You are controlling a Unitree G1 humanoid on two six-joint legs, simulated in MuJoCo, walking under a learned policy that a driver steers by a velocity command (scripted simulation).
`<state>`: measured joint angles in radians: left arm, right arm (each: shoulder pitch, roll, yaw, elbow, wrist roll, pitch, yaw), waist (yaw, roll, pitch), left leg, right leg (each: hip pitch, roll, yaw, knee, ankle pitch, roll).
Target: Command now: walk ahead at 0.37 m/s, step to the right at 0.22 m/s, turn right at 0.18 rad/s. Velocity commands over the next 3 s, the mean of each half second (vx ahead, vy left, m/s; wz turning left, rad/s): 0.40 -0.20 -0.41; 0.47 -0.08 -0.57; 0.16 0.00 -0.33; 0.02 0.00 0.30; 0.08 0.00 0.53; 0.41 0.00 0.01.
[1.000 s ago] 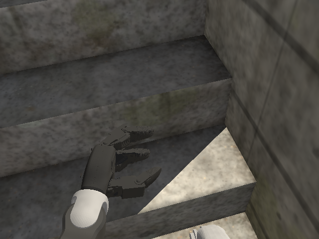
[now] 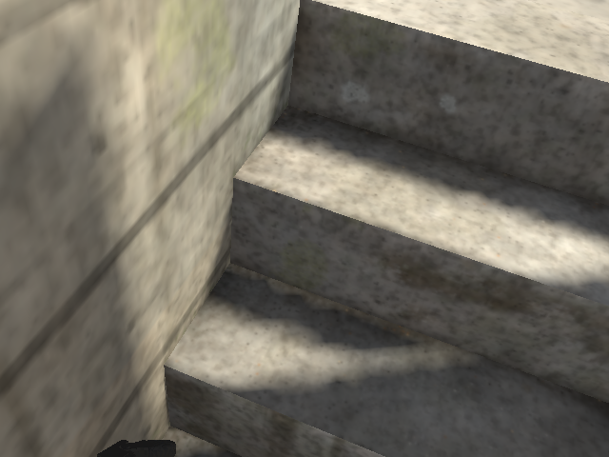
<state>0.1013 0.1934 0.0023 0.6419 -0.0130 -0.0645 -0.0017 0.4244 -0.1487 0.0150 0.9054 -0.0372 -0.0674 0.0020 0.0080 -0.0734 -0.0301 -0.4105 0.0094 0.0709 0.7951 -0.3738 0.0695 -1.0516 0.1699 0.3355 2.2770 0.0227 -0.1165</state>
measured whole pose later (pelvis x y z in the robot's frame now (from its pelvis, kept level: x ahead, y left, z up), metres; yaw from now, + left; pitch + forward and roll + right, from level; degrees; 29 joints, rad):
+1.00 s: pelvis +0.47 -0.13 +0.42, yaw -30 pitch -1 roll +2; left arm -0.01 0.22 0.04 0.52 -0.05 -0.02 -0.03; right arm 0.48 -0.31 -0.08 1.04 0.01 -0.03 -0.05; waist -0.02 -0.05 -0.04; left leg -0.25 0.14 0.20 0.66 -0.37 -0.06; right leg -1.10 0.02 0.10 2.24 -0.22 -0.10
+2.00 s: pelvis +0.66 -0.32 +0.64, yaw -25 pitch +3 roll +0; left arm 0.07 0.22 0.07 0.78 -0.02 0.00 0.07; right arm 0.27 -0.18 -0.05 0.77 -0.03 0.04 -0.06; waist -0.07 -0.07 -0.02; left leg -0.31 0.02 -0.05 0.57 -0.32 -0.01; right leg -0.57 -0.04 0.00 1.39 -0.47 0.11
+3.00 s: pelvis +0.78 -0.19 +0.64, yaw -11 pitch +0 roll -2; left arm 0.13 0.09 -0.02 0.70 -0.06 -0.02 -0.02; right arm 0.58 -0.17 -0.06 0.97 -0.05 0.02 -0.02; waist -0.04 -0.08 0.02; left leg -0.09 0.09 0.17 0.51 -0.41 -0.01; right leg -1.25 0.10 0.10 2.36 -0.25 -0.07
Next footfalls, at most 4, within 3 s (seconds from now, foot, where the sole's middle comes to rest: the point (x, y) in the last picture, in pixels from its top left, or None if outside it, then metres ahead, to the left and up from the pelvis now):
0.36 right None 0.23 -0.13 -0.54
0.78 left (297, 347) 0.57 0.01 -0.34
1.24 right None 0.64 -0.48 -0.13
1.88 left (439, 192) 0.75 -0.20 -0.13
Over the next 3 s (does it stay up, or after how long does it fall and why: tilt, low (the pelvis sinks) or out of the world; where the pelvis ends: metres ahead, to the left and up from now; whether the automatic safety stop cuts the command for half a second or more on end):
stays up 0.78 -0.19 0.64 its command is cut before an obstacle from the start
